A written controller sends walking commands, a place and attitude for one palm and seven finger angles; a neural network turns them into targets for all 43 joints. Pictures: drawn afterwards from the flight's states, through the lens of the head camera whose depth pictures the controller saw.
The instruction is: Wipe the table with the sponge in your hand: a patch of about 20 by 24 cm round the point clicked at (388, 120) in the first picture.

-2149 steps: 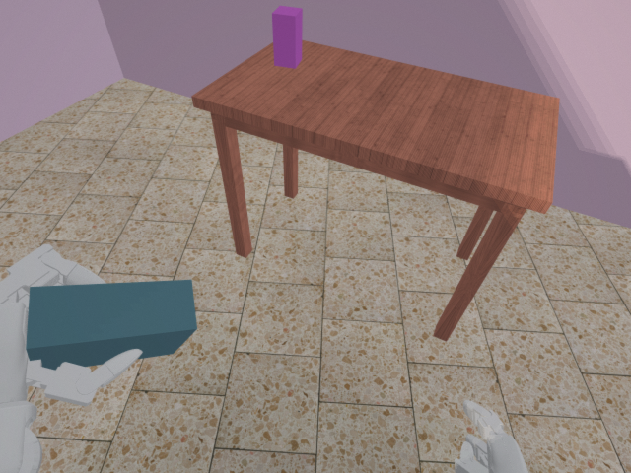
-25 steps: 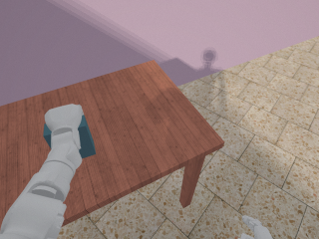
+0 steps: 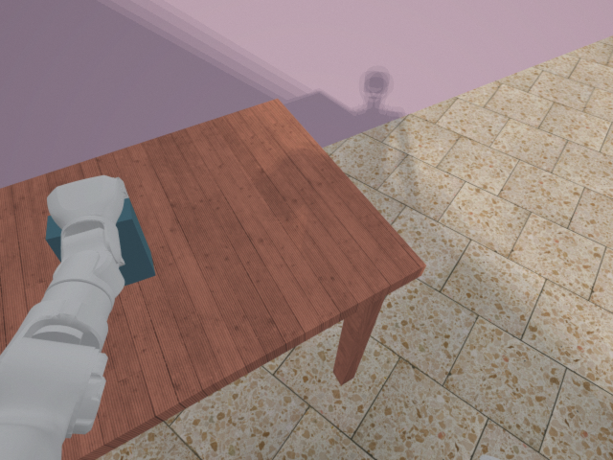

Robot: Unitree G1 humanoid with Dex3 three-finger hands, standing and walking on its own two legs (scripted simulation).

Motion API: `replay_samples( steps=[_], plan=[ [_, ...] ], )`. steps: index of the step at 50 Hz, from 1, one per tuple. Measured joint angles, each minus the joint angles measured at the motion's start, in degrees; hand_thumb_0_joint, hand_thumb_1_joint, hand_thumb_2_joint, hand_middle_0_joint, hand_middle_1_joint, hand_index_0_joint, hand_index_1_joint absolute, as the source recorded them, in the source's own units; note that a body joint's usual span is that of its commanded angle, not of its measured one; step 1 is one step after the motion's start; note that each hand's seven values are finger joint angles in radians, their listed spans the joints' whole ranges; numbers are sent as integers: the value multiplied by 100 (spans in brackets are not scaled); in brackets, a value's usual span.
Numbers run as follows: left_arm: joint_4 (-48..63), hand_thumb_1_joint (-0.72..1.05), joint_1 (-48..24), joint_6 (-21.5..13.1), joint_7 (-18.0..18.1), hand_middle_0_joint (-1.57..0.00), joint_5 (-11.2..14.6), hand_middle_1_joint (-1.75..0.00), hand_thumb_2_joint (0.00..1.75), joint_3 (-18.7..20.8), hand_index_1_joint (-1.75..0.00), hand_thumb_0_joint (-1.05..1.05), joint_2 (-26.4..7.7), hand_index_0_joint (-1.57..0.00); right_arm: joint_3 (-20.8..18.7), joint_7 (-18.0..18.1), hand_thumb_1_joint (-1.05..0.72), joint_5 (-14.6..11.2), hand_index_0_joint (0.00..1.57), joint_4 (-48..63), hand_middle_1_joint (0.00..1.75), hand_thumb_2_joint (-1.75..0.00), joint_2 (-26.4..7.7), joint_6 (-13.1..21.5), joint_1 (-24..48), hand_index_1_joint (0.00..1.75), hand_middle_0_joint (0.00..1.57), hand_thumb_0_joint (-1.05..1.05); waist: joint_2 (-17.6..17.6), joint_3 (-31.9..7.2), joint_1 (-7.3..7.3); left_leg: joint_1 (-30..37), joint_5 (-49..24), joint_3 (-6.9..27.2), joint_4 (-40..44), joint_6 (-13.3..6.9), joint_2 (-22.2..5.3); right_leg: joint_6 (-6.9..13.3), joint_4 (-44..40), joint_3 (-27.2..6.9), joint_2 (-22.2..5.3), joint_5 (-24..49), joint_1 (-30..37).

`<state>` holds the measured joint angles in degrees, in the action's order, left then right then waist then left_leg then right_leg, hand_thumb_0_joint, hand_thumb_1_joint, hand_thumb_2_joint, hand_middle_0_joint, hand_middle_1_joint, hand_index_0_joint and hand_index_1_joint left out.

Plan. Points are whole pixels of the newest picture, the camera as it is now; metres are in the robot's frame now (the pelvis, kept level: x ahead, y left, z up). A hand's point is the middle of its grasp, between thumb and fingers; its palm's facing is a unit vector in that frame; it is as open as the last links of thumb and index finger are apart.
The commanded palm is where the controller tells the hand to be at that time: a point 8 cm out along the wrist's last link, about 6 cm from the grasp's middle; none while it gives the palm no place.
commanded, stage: slide back across to the first lane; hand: left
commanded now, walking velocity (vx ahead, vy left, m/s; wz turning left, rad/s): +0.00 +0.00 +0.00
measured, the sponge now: (111, 258) +0.40 +0.31 -0.01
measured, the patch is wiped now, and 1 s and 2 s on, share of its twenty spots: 1.00 1.00 1.00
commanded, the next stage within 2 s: wipe back along the first lane in 0.64 s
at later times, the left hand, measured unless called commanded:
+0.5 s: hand (67, 236) +0.40 +0.35 +0.04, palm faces -0.08 -0.04 -1.00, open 9.6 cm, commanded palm +0.37 +0.35 +0.09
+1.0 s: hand (42, 264) +0.36 +0.37 +0.04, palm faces -0.06 -0.03 -1.00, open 9.6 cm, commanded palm +0.33 +0.35 +0.08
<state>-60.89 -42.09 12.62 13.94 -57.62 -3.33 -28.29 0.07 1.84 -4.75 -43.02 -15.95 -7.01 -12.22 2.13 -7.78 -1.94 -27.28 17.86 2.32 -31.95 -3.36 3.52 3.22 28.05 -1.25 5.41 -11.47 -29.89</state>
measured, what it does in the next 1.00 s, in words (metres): stands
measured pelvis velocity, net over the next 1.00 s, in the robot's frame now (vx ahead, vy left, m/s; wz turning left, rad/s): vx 0.02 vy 0.04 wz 0.03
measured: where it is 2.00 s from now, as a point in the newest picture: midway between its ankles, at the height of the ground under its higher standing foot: outside the picture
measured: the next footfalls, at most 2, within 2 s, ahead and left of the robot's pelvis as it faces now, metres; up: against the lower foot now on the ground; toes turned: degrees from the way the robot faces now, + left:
none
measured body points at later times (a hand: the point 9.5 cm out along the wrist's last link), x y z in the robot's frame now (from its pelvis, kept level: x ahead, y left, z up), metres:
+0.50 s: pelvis +0.02 +0.02 +0.00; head +0.06 +0.02 +0.45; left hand +0.40 +0.35 +0.10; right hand +0.13 -0.24 -0.12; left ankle -0.04 +0.08 -0.73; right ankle +0.01 -0.09 -0.73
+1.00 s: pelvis +0.02 +0.04 +0.00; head +0.04 +0.03 +0.45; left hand +0.36 +0.37 +0.09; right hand +0.18 -0.20 -0.11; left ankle -0.04 +0.08 -0.73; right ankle +0.01 -0.09 -0.73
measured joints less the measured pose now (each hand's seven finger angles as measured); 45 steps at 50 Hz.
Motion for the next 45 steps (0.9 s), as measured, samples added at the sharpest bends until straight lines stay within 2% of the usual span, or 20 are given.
replay_samples(
  steps=[10, 16, 28, 36, 45],
  plan=[
    [73, -52, 189, -138, 184, -80, 48, -141, 113, 232, -139, 0, 31, -82, 7, -58, -91, -4, 20, -59, 30, -90, 77, -21, -83, 30, 20, 1, 31, -19, 6, 101, 12, -61, 52, -74, 33, -71, -45, -69, -30, -10, 91],
    [166, -51, 265, -102, 67, -79, -17, -142, 113, 314, -140, 0, -100, -81, 40, -71, -91, -20, 20, 15, 30, -90, 104, -10, -42, 30, 20, 1, 17, 46, -8, 270, -17, -65, 173, -108, 57, -100, -162, -87, -57, 10, 262],
    [1043, -50, 1040, -364, -105, -77, 31, -144, 112, 378, -142, 0, -136, -79, -74, -98, -91, 10, 20, 93, 30, -90, 29, -57, 62, 30, 20, 1, 34, 28, 228, 589, 30, -20, 312, -187, 113, -172, -332, -69, -116, -55, 612],
    [1676, -49, 1512, -243, -185, -76, 90, -145, 112, 330, -143, 0, -81, -78, -114, -149, -91, 22, 20, 166, 30, -90, 19, -112, 263, 30, 20, 1, 58, 39, 350, 722, 36, 43, 330, -219, 173, -213, -359, -13, -178, -95, 770],
    [1918, -49, 1587, -140, -296, -75, 61, -146, 112, 90, -144, -1, -15, -78, -72, -124, -91, 28, 20, 238, 30, -90, 89, -127, 354, 30, 20, 1, 54, 91, 437, 747, 16, 141, 283, -240, 238, -210, -310, 92, -245, -123, 823]
  ],
)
